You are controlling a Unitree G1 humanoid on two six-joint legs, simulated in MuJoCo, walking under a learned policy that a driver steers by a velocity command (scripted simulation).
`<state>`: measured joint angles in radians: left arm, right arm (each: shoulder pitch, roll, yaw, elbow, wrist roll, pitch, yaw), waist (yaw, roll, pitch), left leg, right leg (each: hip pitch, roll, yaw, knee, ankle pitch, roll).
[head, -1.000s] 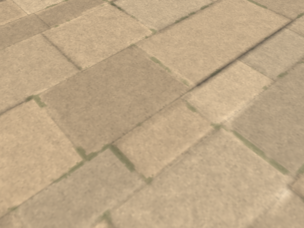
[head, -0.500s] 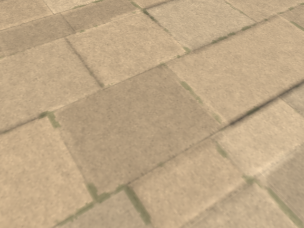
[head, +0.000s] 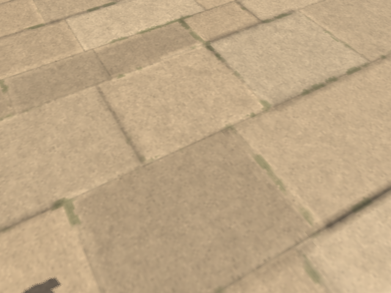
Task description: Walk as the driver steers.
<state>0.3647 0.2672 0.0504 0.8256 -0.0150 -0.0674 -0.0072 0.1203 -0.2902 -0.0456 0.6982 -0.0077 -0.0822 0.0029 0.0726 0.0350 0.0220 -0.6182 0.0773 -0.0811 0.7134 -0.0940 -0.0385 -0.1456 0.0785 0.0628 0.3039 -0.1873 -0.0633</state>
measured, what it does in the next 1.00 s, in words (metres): walks ahead, turning right: left foot, then right foot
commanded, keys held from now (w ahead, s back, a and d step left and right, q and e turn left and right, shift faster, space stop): w+e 1.00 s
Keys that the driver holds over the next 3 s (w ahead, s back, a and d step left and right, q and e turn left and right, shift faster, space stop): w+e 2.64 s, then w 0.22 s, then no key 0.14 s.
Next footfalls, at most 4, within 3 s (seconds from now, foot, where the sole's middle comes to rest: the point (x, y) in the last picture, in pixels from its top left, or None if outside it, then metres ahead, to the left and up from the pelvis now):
0.16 left None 0.27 0.15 -0.78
0.66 right None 0.46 -0.19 -0.78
1.16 left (271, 206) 0.81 -0.18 -0.78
1.68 right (377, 219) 0.78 -0.57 -0.78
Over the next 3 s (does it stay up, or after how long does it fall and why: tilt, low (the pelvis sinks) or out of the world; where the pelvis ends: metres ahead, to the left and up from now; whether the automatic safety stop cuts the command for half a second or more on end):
stays up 0.90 -1.06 0.00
